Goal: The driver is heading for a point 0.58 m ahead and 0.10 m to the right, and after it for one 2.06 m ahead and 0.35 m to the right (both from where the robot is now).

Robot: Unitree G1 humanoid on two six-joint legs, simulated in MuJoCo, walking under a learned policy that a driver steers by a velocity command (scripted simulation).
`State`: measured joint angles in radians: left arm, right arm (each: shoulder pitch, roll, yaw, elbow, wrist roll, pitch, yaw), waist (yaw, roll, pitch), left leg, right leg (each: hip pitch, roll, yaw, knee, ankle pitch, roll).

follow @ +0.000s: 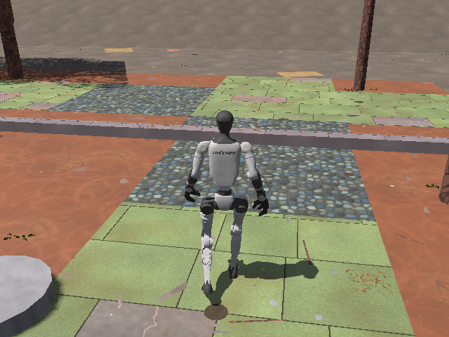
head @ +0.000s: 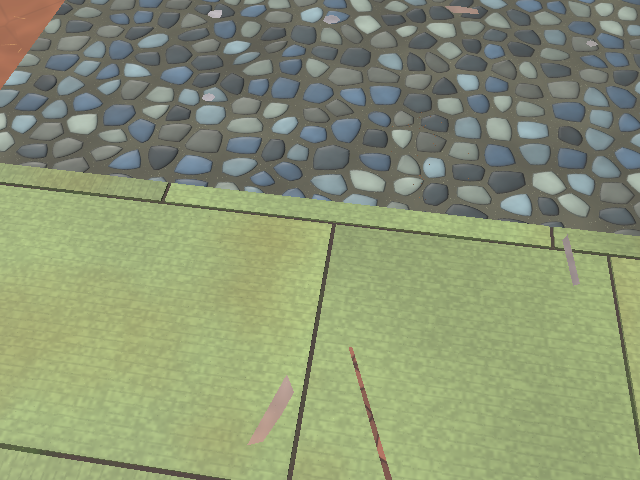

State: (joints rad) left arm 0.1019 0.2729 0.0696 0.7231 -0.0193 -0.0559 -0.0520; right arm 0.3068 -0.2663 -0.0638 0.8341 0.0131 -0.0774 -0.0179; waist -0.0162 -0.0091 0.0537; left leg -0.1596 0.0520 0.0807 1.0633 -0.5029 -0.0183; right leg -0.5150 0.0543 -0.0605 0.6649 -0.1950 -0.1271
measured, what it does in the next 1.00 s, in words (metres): walks ahead, turning right: left foot, then right foot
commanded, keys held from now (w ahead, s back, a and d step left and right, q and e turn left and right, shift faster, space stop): w+e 0.66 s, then e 0.16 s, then q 0.18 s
